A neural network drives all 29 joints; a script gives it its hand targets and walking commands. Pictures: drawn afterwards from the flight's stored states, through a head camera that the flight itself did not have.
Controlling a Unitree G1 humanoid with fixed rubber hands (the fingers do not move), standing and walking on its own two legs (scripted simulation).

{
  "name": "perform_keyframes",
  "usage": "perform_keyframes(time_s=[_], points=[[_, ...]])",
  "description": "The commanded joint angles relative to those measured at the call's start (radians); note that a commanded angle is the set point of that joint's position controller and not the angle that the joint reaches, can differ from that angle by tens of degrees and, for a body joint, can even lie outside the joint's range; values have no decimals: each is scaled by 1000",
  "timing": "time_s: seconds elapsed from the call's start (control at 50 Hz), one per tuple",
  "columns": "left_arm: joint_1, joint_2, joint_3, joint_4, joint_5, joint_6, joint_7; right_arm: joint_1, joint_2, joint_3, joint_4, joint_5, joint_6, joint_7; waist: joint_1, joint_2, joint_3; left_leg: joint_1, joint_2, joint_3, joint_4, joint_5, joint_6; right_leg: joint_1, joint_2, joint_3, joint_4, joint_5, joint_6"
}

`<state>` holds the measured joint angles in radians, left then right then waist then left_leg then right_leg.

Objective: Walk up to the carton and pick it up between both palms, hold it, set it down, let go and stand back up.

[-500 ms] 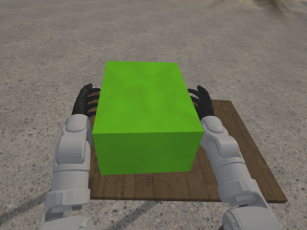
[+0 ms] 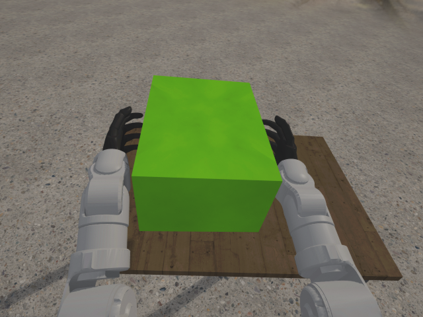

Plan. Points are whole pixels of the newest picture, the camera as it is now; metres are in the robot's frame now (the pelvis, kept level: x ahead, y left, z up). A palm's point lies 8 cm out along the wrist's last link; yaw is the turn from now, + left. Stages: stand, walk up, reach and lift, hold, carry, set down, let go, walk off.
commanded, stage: set down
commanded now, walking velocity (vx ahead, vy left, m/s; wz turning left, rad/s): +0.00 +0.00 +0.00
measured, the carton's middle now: (201, 147) +0.41 +0.01 +0.15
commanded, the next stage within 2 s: none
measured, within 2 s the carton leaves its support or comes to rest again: neither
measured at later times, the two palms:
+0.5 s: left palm (120, 166) +0.38 +0.16 +0.12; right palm (274, 173) +0.38 -0.15 +0.11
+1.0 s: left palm (127, 173) +0.39 +0.16 +0.09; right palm (272, 179) +0.39 -0.15 +0.09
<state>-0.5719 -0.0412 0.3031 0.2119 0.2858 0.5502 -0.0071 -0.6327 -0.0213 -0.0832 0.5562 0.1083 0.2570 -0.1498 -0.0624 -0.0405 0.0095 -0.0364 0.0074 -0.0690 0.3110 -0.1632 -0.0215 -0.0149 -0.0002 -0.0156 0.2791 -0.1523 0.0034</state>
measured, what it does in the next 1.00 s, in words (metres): stands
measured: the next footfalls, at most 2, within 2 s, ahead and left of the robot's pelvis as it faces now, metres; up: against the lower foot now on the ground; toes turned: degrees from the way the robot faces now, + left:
none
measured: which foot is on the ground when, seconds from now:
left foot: down 0.00-1.00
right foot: down 0.00-1.00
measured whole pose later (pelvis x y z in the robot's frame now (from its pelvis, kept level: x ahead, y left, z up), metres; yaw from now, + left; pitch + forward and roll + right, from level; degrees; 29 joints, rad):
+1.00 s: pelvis +0.02 +0.00 +0.00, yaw +0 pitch -2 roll -1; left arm -0.54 -0.04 0.29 0.54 0.25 0.17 0.04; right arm -0.56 0.02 -0.20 0.81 -0.06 -0.13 -0.12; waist -0.02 -0.05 0.03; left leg -0.11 0.02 -0.06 0.32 -0.19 -0.03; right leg -0.06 0.01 -0.04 0.26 -0.16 0.00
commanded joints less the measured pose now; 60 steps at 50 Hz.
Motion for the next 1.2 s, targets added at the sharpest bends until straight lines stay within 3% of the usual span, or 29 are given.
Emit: perform_keyframes(time_s=[0.0,0.06,0.08,0.14,0.2,0.22,0.3,0.36,0.42,0.46,0.5,0.52,0.54,0.58,0.68,0.7,0.76,0.78,0.8,0.84,0.86,0.96,1.0,1.08,1.1,1.12,1.14,1.16,1.18], points=[[-609,-536,-441,-56,-92,-116,-196,-750,530,312,-295,-35,-186,109,16,47,-345,64,-59,124,-47,169,-5,133,26,-75,-34,125,28],[-537,-522,-404,-2,-66,-145,-199,-731,519,321,-278,-55,-243,115,39,12,-323,87,-56,137,-31,199,6,127,23,-77,-40,182,34],[-534,-513,-416,-2,-80,-154,-199,-706,495,309,-244,-73,-261,115,16,6,-315,77,-52,134,-36,208,-2,132,27,-91,-30,182,36],[-489,-515,-437,-1,-76,-169,-195,-692,481,313,-273,-83,-302,113,15,-18,-325,102,-47,133,-26,257,-4,135,34,-105,-28,225,40],[-445,-522,-456,-31,-77,-185,-185,-672,496,387,-313,-44,-326,104,38,-2,-384,112,-58,132,3,395,-20,212,29,-85,-3,425,48],[-487,-547,-504,-59,-107,-192,-178,-681,499,386,-311,-45,-338,101,2,40,-380,125,-54,130,19,402,-26,180,29,-97,-3,376,35],[-536,-596,-643,-178,-165,-234,-124,-683,503,440,-359,-3,-372,95,-16,88,-471,223,-38,97,70,563,-58,117,48,-94,-12,359,25],[-535,-577,-633,-152,-140,-237,-107,-618,501,386,-285,-30,-355,104,-29,116,-447,209,-33,97,58,502,-61,76,54,-95,-28,271,17],[-487,-549,-590,-90,-121,-221,-117,-621,491,390,-291,-25,-341,105,18,84,-415,140,-41,112,31,394,-35,107,35,-82,-16,280,21],[-493,-561,-601,-113,-140,-236,-112,-674,499,407,-344,-32,-356,107,18,68,-482,141,-40,107,46,430,-37,128,38,-85,7,349,25],[-503,-562,-558,-67,-122,-240,-113,-651,501,381,-281,-43,-349,118,38,74,-448,133,-37,115,29,391,-29,106,36,-80,-12,278,22],[-505,-574,-555,-41,-116,-240,-114,-643,500,358,-250,-53,-352,117,11,91,-449,138,-36,111,26,389,-33,98,32,-86,-12,287,22],[-514,-551,-534,-30,-118,-249,-114,-670,478,370,-263,-56,-360,125,42,60,-452,123,-34,109,26,378,-32,98,43,-90,-7,271,26],[-511,-562,-535,-22,-120,-261,-110,-629,483,348,-225,-60,-363,126,19,76,-456,155,-30,103,43,484,-45,101,54,-86,-7,339,22],[-531,-556,-479,56,-100,-302,-115,-664,496,317,-185,-92,-395,132,33,52,-469,119,-34,114,27,414,-31,126,38,-76,-3,350,30],[-504,-557,-467,84,-102,-310,-115,-688,487,327,-208,-92,-401,132,59,29,-474,101,-36,116,28,420,-29,142,42,-81,2,358,36],[-543,-545,-400,174,-67,-329,-124,-622,501,257,-68,-148,-393,140,44,10,-374,61,-28,115,-11,309,-16,119,33,-79,-14,294,39],[-574,-549,-412,148,-73,-348,-122,-640,495,234,-71,-165,-412,146,24,41,-424,74,-28,124,-2,316,-23,119,35,-81,-8,284,36],[-525,-541,-382,195,-56,-351,-126,-644,503,233,-55,-164,-417,143,53,31,-391,70,-31,129,-6,331,-22,120,28,-79,-13,322,40],[-584,-552,-409,178,-83,-389,-122,-642,517,237,-45,-176,-438,145,33,39,-469,83,-31,130,7,380,-27,150,28,-82,7,389,37],[-621,-576,-424,163,-89,-410,-115,-672,550,257,-76,-163,-455,144,50,38,-514,79,-40,137,27,411,-29,165,25,-73,12,431,40],[-658,-567,-429,259,-87,-474,-91,-657,519,185,24,-205,-479,161,18,73,-517,80,-28,129,31,392,-45,82,29,-76,-2,350,39],[-690,-574,-384,280,-77,-492,-79,-674,542,156,70,-223,-484,179,46,56,-487,76,-18,131,16,360,-36,59,34,-82,-10,282,28],[-674,-567,-334,370,-53,-535,-78,-682,561,154,108,-249,-515,188,84,29,-539,-1,-21,140,15,380,-27,142,23,-69,26,413,38],[-691,-551,-335,356,-55,-550,-77,-666,547,137,151,-262,-520,188,49,41,-553,21,-15,138,19,384,-37,130,22,-77,31,433,37],[-690,-553,-316,380,-49,-562,-72,-661,545,115,151,-265,-528,191,65,56,-540,13,-20,147,15,371,-40,123,26,-71,20,401,40],[-696,-554,-307,401,-39,-568,-75,-656,546,85,195,-286,-524,194,44,40,-509,-7,-15,143,-2,330,-40,109,27,-73,12,356,47],[-687,-566,-294,420,-26,-571,-75,-670,554,73,185,-302,-530,201,65,59,-512,5,-11,148,0,335,-36,94,28,-75,10,336,34],[-669,-544,-261,449,-12,-573,-77,-657,547,66,213,-300,-525,201,83,15,-472,-16,-14,158,-5,311,-26,94,23,-73,0,338,46]])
